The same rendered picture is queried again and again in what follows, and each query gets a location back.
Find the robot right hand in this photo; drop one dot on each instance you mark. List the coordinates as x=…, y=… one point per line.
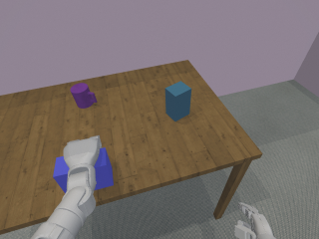
x=258, y=223

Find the left robot forearm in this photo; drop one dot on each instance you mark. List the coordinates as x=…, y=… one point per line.
x=76, y=205

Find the sponge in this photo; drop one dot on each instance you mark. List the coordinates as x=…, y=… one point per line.
x=103, y=171

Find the table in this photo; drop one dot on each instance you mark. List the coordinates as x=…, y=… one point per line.
x=147, y=149

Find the robot left hand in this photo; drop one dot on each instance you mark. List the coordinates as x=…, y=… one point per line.
x=82, y=151

